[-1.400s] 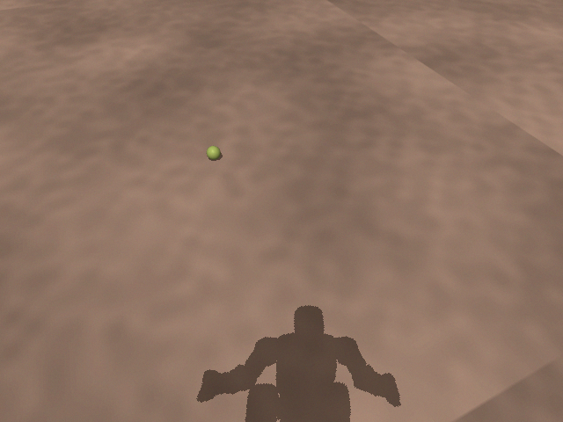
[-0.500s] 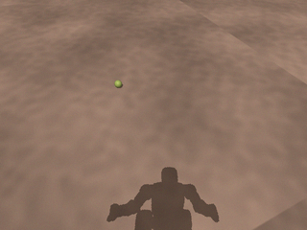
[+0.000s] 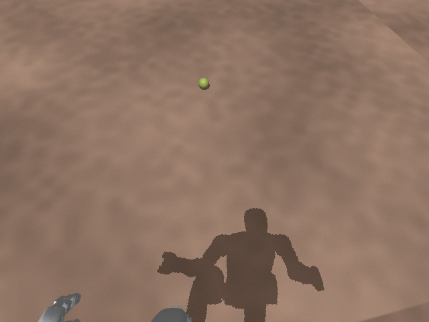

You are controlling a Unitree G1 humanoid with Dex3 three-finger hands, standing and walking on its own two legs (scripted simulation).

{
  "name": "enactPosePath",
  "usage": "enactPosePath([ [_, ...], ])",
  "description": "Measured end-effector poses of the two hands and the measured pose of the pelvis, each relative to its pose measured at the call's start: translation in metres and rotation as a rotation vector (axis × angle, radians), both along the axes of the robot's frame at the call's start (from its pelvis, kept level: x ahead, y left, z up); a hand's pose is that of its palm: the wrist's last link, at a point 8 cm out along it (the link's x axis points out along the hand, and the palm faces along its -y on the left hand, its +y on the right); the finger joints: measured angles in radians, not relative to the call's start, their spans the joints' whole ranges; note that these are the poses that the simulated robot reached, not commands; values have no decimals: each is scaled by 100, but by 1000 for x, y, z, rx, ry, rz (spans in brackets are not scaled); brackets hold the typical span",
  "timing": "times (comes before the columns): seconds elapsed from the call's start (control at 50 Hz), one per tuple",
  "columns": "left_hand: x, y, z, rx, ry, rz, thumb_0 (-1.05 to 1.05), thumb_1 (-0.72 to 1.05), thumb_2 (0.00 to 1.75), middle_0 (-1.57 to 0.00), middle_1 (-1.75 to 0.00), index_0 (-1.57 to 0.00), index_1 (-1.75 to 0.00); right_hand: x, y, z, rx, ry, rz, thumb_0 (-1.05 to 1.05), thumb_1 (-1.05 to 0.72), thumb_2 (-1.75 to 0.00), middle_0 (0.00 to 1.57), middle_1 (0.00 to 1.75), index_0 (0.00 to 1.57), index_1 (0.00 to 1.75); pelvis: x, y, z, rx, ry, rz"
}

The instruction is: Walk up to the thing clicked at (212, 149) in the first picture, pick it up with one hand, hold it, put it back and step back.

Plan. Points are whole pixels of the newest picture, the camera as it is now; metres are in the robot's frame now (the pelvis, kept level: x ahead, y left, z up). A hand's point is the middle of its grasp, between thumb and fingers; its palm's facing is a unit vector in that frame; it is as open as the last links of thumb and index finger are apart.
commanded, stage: walk up
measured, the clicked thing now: (203, 83) +1.62 +0.06 -0.73
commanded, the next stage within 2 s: none
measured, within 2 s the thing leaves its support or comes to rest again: neither
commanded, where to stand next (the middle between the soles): +0.05 +0.03 m, yaw +34 degrees
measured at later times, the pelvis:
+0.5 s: pelvis +0.01 +0.01 -0.02, yaw +18 degrees
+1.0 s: pelvis -0.01 +0.00 -0.03, yaw +30 degrees
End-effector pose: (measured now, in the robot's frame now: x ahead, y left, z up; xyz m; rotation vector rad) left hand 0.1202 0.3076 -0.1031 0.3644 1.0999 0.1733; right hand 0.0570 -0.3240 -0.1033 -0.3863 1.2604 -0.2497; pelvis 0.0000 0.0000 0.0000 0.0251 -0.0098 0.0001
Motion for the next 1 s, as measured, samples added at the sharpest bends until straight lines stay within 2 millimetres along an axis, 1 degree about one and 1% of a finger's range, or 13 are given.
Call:
enactPosePath([
  [0.1, -22, 11, 1, -1, -15, 39, 0, 90, 89, -20, -30, -21, -30, 41, 2, 11, -11, -73, 108, 1, -91, -90, 20, 30, 21, 30, -3, 8, -1, -7, -5, 67],
  [0.18, -36, 31, -10, -18, -52, 98, 0, 90, 89, -21, -30, -21, -30, 66, 19, 13, -28, -109, 181, 1, -91, -90, 20, 30, 20, 30, 0, 18, -12, -15, -12, 128],
  [0.24, -49, 50, -27, -27, -68, 163, 0, 90, 89, -21, -30, -21, -30, 78, 35, 10, -51, -145, 226, 0, -91, -90, 20, 30, 21, 30, 4, 26, -25, 20, -26, 155],
  [0.3, -66, 54, -33, -37, -42, 230, 0, 91, 89, -20, -30, -20, -30, 83, 48, 12, -54, -152, 273, 0, -91, -90, 20, 30, 21, 30, 6, 27, -25, 7, -34, 203],
  [0.44, -110, 45, -26, -35, 17, 323, 0, 91, 89, -20, -30, -20, -29, 108, 54, 11, -44, -157, 372, 1, -90, -90, 21, 30, 21, 30, 8, 19, -20, -18, -24, 280],
  [0.52, -134, 32, -23, 7, 36, 376, 0, 91, 89, -20, -30, -20, -30, 129, 48, -2, -20, -168, 436, 1, -90, -90, 21, 30, 21, 30, 8, 3, -27, -23, -14, 321],
  [0.6, -158, 9, -18, 49, 27, 424, 0, 91, 89, -20, -30, -20, -29, 153, 42, -21, 11, -172, 464, 1, -90, -90, 21, 30, 21, 30, 5, -16, -33, -41, -33, 369],
  [0.68, -183, -13, -2, 45, 37, 480, 0, 91, 89, -20, -30, -20, -30, 167, 53, -18, 52, -173, 509, 1, -91, -90, 21, 30, 21, 30, 5, -22, -20, 19, -34, 399],
  [0.74, -197, -21, 10, 52, 41, 504, 0, 90, 89, -21, -30, -21, -30, 175, 58, -14, 81, -175, 545, 1, -91, -90, 21, 30, 21, 30, 3, -21, -12, 22, -25, 426],
  [0.8, -211, -20, 15, 64, 38, 515, 0, 90, 89, -21, -30, -21, -30, 177, 63, -13, 87, -155, 571, 1, -91, -90, 21, 30, 21, 30, 1, -20, -10, 12, -22, 454],
  [0.86, -225, -13, 11, 71, 32, 534, 0, 90, 89, -21, -30, -21, -30, 177, 71, -13, 78, -129, 601, 1, -91, -90, 21, 30, 21, 30, -1, -18, -13, 4, -22, 489],
  [0.94, -244, 1, -10, 59, 31, 578, 0, 90, 89, -21, -30, -21, -30, 175, 85, -14, 48, -129, 629, 1, -91, -90, 21, 30, 21, 30, -6, -9, -26, 12, -29, 523],
  [1.0, -251, 1, -24, 27, 51, 618, 0, 90, 89, -20, -30, -21, -30, 170, 96, -10, 41, -144, 646, 1, -91, -90, 21, 30, 21, 30, -8, -4, -27, 21, -35, 530],
])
